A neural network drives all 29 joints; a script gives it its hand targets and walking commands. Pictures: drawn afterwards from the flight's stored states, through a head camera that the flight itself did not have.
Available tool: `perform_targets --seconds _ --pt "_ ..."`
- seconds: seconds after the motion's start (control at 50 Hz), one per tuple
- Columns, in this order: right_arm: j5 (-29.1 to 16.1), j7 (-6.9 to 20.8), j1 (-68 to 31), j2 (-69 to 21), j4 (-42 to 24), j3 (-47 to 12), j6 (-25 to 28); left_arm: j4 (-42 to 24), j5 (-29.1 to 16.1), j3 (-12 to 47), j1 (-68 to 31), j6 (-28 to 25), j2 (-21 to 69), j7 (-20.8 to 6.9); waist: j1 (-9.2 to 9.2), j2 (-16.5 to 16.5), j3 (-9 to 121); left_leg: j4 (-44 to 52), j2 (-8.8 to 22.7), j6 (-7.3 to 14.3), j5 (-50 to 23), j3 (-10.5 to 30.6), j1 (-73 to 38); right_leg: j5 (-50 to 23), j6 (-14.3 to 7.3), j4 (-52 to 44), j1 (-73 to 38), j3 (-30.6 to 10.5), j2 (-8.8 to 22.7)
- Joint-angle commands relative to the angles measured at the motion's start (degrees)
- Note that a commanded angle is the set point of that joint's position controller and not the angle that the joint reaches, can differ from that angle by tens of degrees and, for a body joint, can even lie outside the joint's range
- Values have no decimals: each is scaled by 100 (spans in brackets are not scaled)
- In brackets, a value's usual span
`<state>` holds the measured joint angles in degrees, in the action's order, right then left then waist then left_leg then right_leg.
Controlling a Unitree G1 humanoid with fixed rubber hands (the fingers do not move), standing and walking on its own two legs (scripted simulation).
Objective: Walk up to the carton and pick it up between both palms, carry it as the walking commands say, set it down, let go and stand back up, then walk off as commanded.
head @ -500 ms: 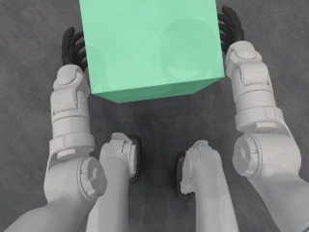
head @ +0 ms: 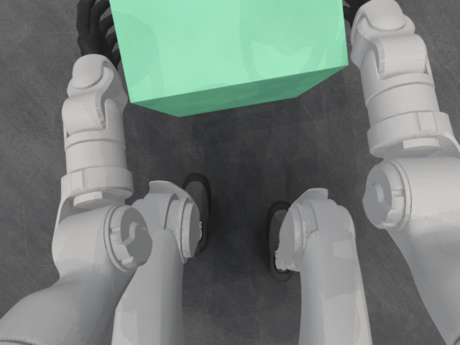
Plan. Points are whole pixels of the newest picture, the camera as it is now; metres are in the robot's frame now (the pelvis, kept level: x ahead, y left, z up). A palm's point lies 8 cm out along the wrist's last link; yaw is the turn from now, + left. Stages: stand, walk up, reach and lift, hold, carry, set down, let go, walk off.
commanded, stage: set down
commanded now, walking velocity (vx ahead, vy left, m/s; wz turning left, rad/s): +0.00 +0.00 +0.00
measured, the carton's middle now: (224, 20) +0.58 +0.06 -0.24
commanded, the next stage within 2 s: none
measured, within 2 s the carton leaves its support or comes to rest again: rests again in 0.68 s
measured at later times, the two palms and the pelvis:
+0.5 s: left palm (107, 47) +0.51 +0.22 -0.16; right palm (352, 13) +0.57 -0.13 -0.17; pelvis +0.00 +0.00 -0.03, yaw +1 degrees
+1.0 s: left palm (102, 49) +0.51 +0.23 -0.17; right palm (346, 12) +0.57 -0.12 -0.17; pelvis -0.01 +0.00 -0.04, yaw +1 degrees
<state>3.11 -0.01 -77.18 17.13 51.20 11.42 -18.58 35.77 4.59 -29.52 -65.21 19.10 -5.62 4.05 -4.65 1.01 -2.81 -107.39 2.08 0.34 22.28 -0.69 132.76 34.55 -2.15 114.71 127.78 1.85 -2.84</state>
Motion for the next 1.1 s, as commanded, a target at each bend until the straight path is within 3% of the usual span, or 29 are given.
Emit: perform_targets --seconds 0.0,0.22,0.44,0.68,1.08 --pt "-862 1418 -3072 -5400 -757 -2066 315 -470 -861 2981 -4298 -232 4350 -1365 -209 336 7013 58 -646 -96 -1633 -308 -4969 -1622 131 -1154 -2404 -8 -422" --pt "-871 1336 -3269 -5215 -800 -2151 484 61 -1084 2781 -4138 -378 4522 -1383 3 564 6700 -331 -661 -85 -1900 -249 -4533 -2008 113 -818 -2513 -70 -367" --pt "-842 1271 -3150 -5179 -600 -2130 535 328 -1031 2541 -4046 -483 4299 -1417 -109 693 6217 -443 -645 -67 -1657 -301 -3783 -2056 130 -766 -2595 -239 -328" --pt "-662 1323 -3145 -4803 -172 -1799 536 736 -878 2207 -4059 -485 4146 -1419 -36 553 5502 -480 -626 -64 -1141 -260 -3604 -1434 80 -742 -2066 -264 -267" --pt "-368 1621 -3017 -4198 593 -1191 392 1176 -871 2036 -4254 -389 4050 -1323 283 87 4166 -558 -636 -81 -364 -135 -3870 -385 -55 -589 -1208 -184 -162"
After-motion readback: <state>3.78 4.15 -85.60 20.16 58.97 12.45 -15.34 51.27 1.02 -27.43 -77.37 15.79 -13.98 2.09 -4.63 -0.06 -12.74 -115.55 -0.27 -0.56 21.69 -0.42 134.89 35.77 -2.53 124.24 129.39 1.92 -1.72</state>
